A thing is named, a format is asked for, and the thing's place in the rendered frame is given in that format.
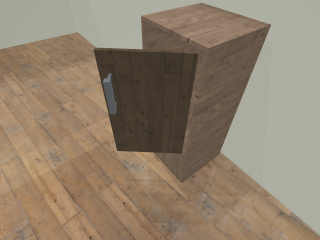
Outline handle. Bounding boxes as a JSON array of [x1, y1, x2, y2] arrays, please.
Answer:
[[103, 73, 117, 115]]

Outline cupboard door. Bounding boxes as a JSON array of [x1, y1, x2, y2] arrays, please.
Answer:
[[94, 47, 199, 154]]

